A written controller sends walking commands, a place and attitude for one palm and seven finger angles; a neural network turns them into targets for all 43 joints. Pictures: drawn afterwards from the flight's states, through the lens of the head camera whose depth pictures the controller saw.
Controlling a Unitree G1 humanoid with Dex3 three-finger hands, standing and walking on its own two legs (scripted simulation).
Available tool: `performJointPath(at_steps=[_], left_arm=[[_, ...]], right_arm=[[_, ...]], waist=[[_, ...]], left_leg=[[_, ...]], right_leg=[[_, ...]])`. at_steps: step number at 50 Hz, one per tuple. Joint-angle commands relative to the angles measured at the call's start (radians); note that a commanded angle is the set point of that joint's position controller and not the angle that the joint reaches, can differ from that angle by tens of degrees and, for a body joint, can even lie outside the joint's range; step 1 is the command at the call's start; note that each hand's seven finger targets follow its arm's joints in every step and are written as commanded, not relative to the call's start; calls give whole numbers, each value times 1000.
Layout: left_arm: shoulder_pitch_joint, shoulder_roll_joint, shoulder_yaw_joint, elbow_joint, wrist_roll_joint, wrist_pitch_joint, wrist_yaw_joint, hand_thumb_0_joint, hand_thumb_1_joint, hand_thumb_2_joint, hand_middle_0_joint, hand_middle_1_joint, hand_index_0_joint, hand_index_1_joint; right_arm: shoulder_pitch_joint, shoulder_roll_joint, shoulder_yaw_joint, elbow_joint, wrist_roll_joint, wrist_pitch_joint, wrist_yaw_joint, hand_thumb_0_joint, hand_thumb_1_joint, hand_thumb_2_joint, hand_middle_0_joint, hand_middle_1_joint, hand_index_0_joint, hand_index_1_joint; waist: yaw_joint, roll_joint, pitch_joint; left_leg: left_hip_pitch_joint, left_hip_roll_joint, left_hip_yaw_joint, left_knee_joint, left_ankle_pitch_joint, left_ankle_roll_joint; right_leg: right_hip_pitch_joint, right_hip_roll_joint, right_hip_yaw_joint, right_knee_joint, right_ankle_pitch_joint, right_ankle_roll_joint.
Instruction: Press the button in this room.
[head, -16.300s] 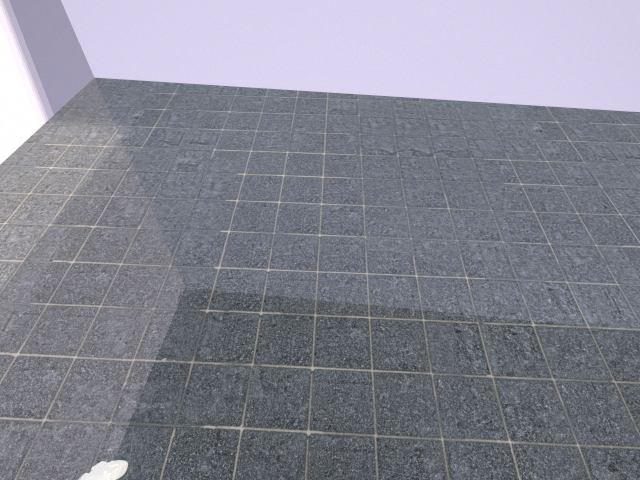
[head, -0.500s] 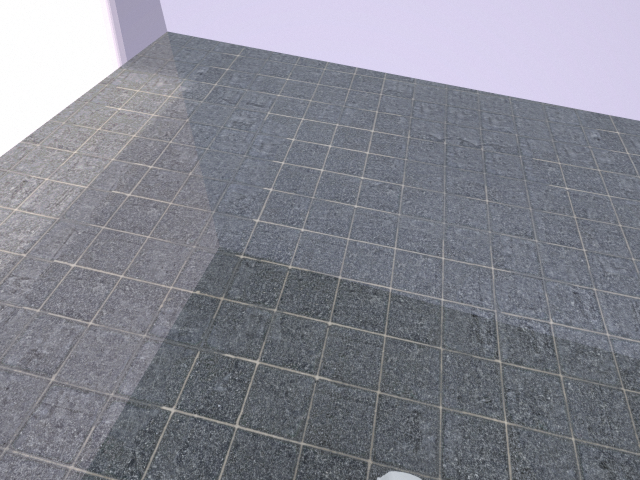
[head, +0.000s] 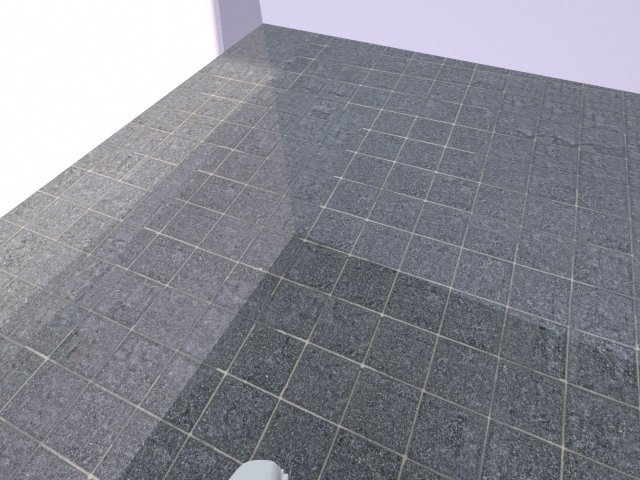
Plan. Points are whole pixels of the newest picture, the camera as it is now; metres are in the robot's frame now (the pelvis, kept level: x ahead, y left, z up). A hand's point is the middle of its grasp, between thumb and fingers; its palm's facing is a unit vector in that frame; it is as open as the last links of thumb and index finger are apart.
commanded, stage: turn or walk to find it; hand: left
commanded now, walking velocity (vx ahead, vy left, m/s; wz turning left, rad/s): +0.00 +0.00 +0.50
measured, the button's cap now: out of the picture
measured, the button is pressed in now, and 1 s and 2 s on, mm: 0 0 0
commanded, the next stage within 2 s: none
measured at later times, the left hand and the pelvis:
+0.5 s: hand out of the picture +0.02 +0.28 -0.16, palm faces +0.25 -0.93 -0.26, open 7.4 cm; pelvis -0.02 +0.05 +0.00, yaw +13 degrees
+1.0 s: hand out of the picture -0.06 +0.19 -0.15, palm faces +0.49 -0.83 -0.27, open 7.4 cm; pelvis -0.02 -0.01 +0.00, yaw +31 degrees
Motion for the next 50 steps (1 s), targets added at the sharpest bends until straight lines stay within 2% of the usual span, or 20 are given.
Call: performJointPath(at_steps=[1,4,7,8,9,10,11,13,16,26,30,32,33,34,35,36,37,38,40,50], left_arm=[[69,250,70,-40,6,-16,9,0,900,900,-200,-300,-200,-300],[68,271,78,-32,7,-9,6,0,900,900,-200,-300,-200,-300],[40,263,80,-33,-6,2,2,0,900,900,-200,-300,-200,-300],[56,220,77,-49,-14,11,-3,0,900,900,-200,-300,-200,-300],[21,153,56,-90,-14,15,-10,0,900,900,-200,-300,-200,-300],[-61,164,45,-108,-5,31,1,0,900,900,-200,-300,-200,-300],[-104,158,52,-103,-7,31,1,0,900,900,-200,-300,-200,-300],[-66,171,59,-65,-9,25,-13,0,900,900,-200,-300,-200,-300],[-22,178,57,-45,-10,21,-16,0,900,900,-200,-300,-200,-300],[-120,160,46,-105,-15,18,-5,0,900,900,-200,-300,-200,-300],[-55,159,45,-103,-20,10,-2,0,900,900,-200,-300,-200,-300],[26,172,52,-84,-21,-1,1,0,900,900,-200,-300,-200,-300],[66,223,61,-81,-11,-13,7,0,900,900,-200,-300,-200,-300],[79,302,76,-86,3,-21,14,0,900,900,-200,-300,-200,-300],[59,307,76,-102,-8,-15,15,0,900,900,-200,-300,-200,-300],[5,281,79,-115,-9,-16,18,0,900,900,-200,-300,-200,-300],[-42,248,68,-123,-11,-15,15,0,900,900,-200,-300,-200,-300],[-82,218,58,-130,-10,-16,11,0,900,900,-200,-300,-200,-300],[-93,188,52,-133,-9,-23,11,0,900,900,-200,-300,-200,-300],[87,249,69,-50,5,-19,8,0,900,900,-200,-300,-200,-300]], right_arm=[[-98,-31,4,-107,9,-40,2,0,-900,-900,200,300,200,300],[-91,-33,11,-114,15,-51,-1,0,-900,-900,200,300,200,300],[-2,-61,5,-99,11,-68,-1,0,-900,-900,200,300,200,300],[29,-137,-13,-100,6,-79,-2,0,-900,-900,200,300,200,300],[71,-239,-36,-100,2,-79,-7,0,-900,-900,200,300,200,300],[119,-246,-38,-76,3,-77,-19,0,-900,-900,200,300,200,300],[94,-222,-33,-72,0,-76,-30,0,-900,-900,200,300,200,300],[-27,-168,-13,-107,0,-80,-35,0,-900,-900,200,300,200,300],[-40,-151,-5,-120,6,-90,-33,0,-900,-900,200,300,200,300],[12,-160,-26,-122,-3,-74,-28,0,-900,-900,200,300,200,300],[-25,-160,-32,-136,-4,-66,-25,0,-900,-900,200,300,200,300],[-46,-145,-31,-147,3,-62,-23,0,-900,-900,200,300,200,300],[-33,-101,-27,-152,12,-63,-18,0,-900,-900,200,300,200,300],[-18,-40,-17,-176,15,-67,-12,0,-900,-900,200,300,200,300],[-35,-83,-30,-179,4,-54,-17,0,-900,-900,200,300,200,300],[-42,-87,-33,-163,0,-42,-15,0,-900,-900,200,300,200,300],[-30,-84,-34,-139,-1,-35,-7,0,-900,-900,200,300,200,300],[-4,-74,-32,-119,-4,-30,1,0,-900,-900,200,300,200,300],[37,-64,-28,-100,-2,-26,7,0,-900,-900,200,300,200,300],[-113,-40,3,-124,9,-38,3,0,-900,-900,200,300,200,300]], waist=[[74,-216,-79],[73,-245,-109],[13,-167,-154],[-5,29,-176],[-32,297,-144],[-68,268,-146],[-58,232,-123],[2,129,-87],[19,89,-126],[-17,100,-107],[12,128,-125],[56,85,-147],[68,-48,-171],[73,-319,-158],[72,-284,-128],[50,-251,-85],[23,-180,-43],[0,-166,-22],[-14,-188,-37],[75,-226,-86]], left_leg=[[-25,8,62,-179,-63,0],[51,0,99,-314,-61,16],[258,-1,115,-624,178,35],[402,128,-71,-716,309,89],[449,358,-351,-756,612,202],[384,386,-369,-759,631,248],[359,344,-353,-748,619,250],[330,245,-229,-736,590,229],[369,195,-170,-728,668,216],[337,188,-323,-719,578,250],[246,153,-361,-677,570,232],[118,100,-345,-613,443,182],[1,31,-285,-508,273,126],[-171,-118,-90,-279,-85,48],[-141,-96,-90,-90,-185,43],[-124,-68,-111,34,-152,49],[-125,-51,-101,113,-81,47],[-117,-37,-81,155,-14,38],[-108,-24,-52,181,56,20],[-36,1,50,-172,-66,-3]], right_leg=[[118,-268,157,-158,358,-115],[116,-281,144,-109,395,-114],[32,-243,51,55,313,-22],[-141,-161,10,226,113,41],[-371,-40,9,424,-364,106],[-365,-40,121,539,-380,101],[-394,-30,161,606,-328,98],[-382,-28,179,639,-176,104],[-347,-12,182,621,-112,115],[-278,35,199,380,-172,116],[-115,77,179,168,-132,95],[81,71,170,-61,42,87],[220,-41,270,-187,66,61],[281,-308,543,-244,113,-46],[118,-401,562,-265,136,-125],[21,-357,544,-275,69,-138],[-23,-292,449,-268,35,-116],[-50,-236,351,-252,43,-89],[-31,-198,253,-237,112,-70],[142,-260,168,-146,425,-112]])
